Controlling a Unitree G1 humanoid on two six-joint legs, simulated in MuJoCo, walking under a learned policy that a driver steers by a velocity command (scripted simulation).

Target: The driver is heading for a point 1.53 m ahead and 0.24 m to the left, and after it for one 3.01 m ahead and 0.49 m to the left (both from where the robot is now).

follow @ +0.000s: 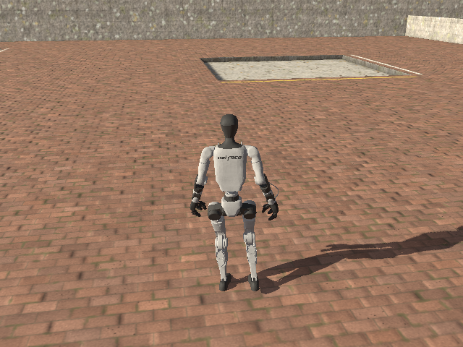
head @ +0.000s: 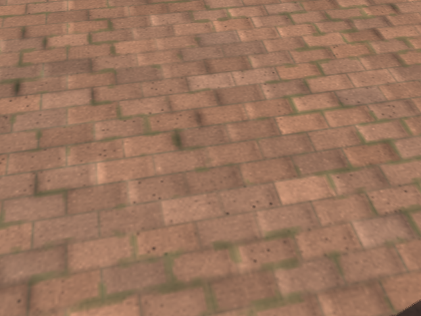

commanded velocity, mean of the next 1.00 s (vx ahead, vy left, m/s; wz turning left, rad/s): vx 0.01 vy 0.00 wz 0.43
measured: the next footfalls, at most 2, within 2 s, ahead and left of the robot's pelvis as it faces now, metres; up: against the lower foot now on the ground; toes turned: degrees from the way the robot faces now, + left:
right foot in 0.14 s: +0.06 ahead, -0.13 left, +0.00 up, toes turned +11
left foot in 0.64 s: -0.01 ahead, +0.07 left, +0.00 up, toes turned +23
